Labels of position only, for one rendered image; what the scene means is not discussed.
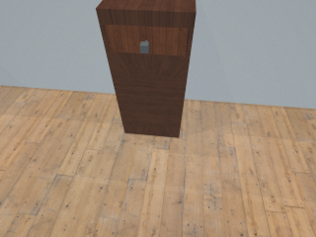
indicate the drawer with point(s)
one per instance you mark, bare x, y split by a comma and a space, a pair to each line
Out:
162, 40

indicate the handle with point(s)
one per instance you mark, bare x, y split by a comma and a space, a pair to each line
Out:
144, 46

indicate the cabinet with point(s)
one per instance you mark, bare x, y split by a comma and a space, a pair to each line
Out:
150, 88

